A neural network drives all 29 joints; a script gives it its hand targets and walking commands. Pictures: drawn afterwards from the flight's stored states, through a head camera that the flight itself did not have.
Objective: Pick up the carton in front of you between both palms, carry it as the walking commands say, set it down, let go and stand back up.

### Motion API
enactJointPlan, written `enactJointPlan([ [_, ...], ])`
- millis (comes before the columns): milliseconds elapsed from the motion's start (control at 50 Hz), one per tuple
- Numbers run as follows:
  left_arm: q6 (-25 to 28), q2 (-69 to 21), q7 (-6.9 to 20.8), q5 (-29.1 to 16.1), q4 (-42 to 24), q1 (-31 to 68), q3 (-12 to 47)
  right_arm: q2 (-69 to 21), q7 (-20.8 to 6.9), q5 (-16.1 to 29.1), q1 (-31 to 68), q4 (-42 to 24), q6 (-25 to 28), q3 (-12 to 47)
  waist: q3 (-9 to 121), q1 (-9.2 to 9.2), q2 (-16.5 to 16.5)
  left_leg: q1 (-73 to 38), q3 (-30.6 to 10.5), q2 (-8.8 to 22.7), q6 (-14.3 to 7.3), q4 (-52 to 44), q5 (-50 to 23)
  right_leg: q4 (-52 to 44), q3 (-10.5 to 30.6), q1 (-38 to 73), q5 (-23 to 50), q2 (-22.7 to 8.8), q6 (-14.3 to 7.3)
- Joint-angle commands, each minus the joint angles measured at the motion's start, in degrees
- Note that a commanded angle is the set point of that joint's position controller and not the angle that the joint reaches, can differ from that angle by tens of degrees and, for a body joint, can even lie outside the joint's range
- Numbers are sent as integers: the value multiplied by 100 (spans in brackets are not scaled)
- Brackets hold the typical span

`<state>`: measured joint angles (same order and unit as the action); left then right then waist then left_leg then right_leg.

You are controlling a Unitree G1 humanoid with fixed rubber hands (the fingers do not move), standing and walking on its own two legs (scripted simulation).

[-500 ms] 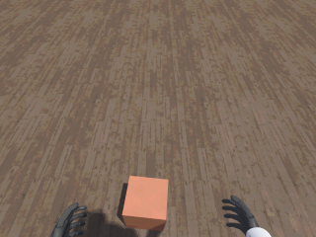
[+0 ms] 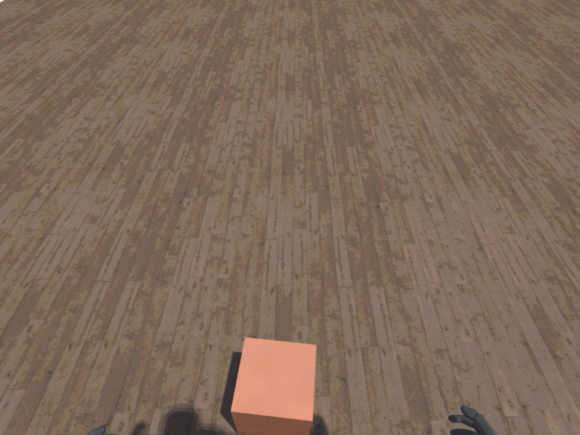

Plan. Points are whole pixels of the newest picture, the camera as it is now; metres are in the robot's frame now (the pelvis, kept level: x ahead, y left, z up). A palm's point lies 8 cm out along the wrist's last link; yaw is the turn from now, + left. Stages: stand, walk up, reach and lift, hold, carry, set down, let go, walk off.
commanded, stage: stand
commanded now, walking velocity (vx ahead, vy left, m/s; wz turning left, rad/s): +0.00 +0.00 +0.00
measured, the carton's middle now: (276, 391) +0.40 +0.02 -0.64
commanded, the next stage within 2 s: none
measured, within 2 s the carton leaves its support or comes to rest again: neither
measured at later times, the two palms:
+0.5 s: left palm out of the picture +0.06 +0.28 -0.10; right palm out of the picture +0.07 -0.29 -0.10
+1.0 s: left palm out of the picture +0.04 +0.29 -0.10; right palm out of the picture +0.05 -0.29 -0.10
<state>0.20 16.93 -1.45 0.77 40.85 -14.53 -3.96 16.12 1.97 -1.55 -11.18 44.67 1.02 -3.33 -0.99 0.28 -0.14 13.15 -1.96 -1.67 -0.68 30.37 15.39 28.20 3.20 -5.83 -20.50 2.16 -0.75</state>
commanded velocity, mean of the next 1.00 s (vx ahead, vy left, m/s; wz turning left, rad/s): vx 0.00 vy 0.00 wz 0.00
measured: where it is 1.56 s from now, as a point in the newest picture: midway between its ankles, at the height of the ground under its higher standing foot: outside the picture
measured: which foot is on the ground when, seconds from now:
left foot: down 0.00-1.00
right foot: down 0.00-1.00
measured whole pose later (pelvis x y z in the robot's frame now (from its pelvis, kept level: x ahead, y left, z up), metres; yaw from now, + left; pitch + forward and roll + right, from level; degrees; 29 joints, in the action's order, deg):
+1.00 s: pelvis -0.03 +0.00 +0.01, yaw +1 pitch -4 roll +0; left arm 1.1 19.0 -1.7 0.0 53.3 -12.5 -2.1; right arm 18.7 2.1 -0.2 -10.3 57.2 1.2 -1.2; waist -2.6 -0.1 -0.1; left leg 10.6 -2.7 -1.4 -0.2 23.5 9.3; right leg 22.5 2.5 -3.8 -15.2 2.2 -0.9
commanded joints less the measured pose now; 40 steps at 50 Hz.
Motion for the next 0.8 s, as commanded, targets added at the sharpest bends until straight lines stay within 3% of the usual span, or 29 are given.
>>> enactJointPlan([
  [0,91,764,-35,-5,-288,73,-167,791,33,13,162,-259,83,-163,177,-11,12,-610,-479,551,-55,-297,-1760,-473,274,-553,1495,-472,138],
  [780,148,985,-44,-62,880,206,-10,1038,40,119,173,930,83,27,-194,-44,44,-509,-684,670,27,-1001,-896,-1076,463,-425,713,-650,70],
])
